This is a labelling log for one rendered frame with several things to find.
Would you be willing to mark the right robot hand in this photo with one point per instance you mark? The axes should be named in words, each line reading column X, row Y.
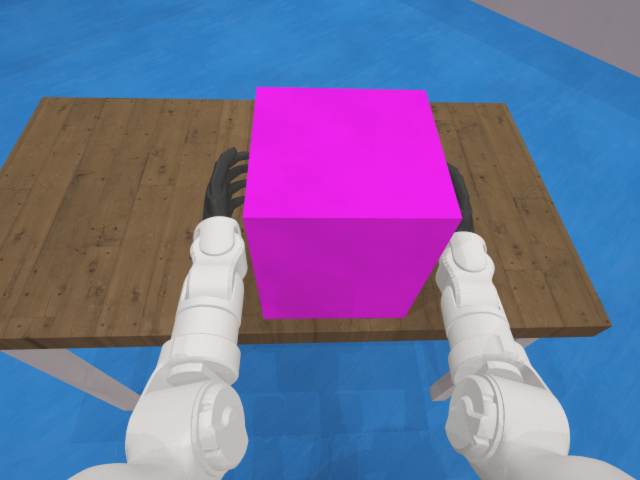
column 462, row 196

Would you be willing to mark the right robot forearm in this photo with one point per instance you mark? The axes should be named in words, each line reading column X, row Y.
column 476, row 325

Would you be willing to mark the carton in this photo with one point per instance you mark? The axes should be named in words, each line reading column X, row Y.
column 349, row 202

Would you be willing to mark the left robot forearm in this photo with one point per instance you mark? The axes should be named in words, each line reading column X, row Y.
column 203, row 343

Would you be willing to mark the right robot upper arm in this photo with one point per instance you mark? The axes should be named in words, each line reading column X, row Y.
column 509, row 430

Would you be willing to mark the left robot upper arm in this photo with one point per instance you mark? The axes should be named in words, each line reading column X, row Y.
column 189, row 432

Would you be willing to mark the left robot hand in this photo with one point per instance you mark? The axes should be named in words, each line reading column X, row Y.
column 219, row 191

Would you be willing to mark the table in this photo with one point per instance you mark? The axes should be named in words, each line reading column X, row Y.
column 100, row 198

